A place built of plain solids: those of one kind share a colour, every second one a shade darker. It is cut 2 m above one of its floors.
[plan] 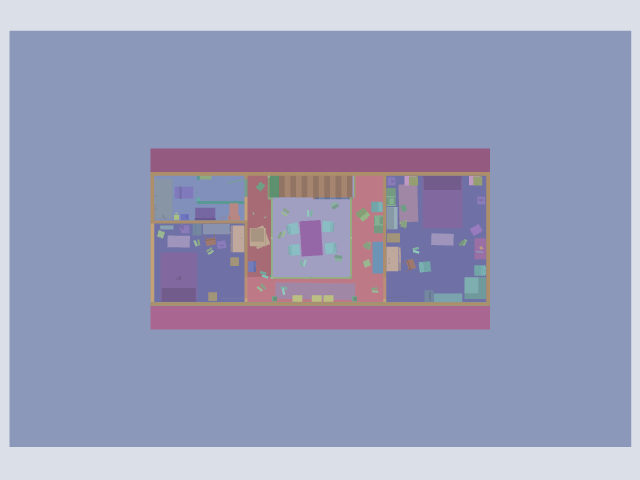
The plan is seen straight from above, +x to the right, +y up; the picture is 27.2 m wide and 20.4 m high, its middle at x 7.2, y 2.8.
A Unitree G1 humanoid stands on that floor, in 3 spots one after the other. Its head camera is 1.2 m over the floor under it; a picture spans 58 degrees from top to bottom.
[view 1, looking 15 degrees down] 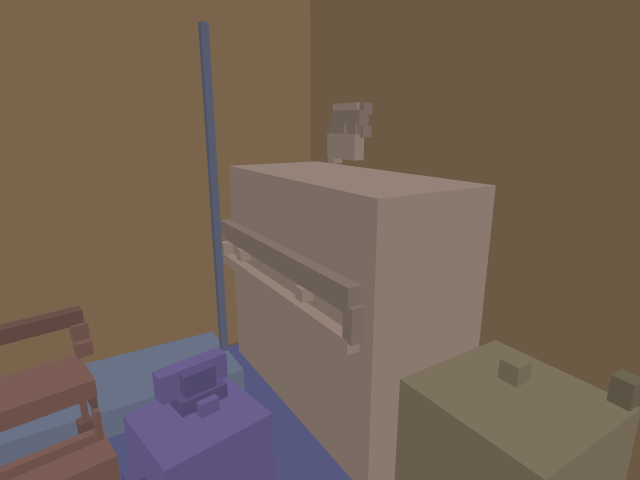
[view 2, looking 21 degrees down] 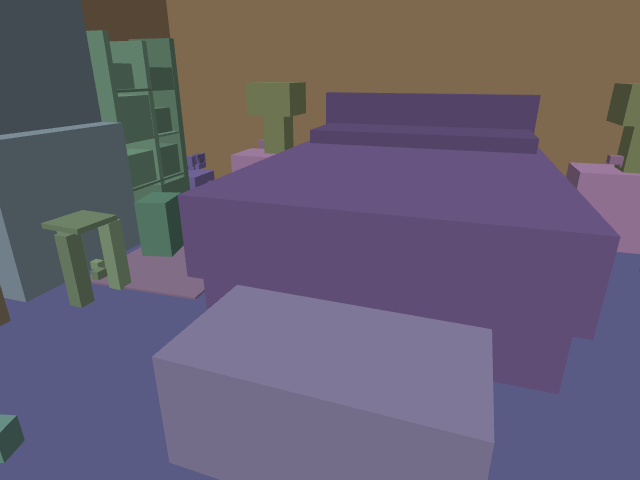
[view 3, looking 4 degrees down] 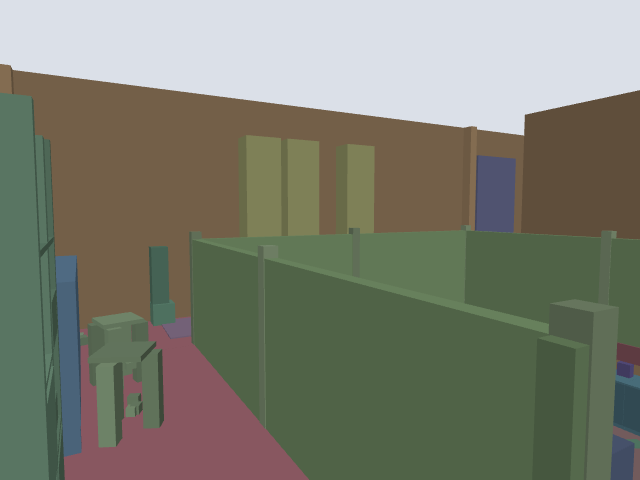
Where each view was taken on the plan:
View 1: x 2.73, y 1.38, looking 58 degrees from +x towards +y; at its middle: chest_drawers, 1.47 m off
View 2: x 12.72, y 1.73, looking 108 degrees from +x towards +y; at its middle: double_bed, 1.77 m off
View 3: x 9.40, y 5.07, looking -119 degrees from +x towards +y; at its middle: stair_guard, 4.40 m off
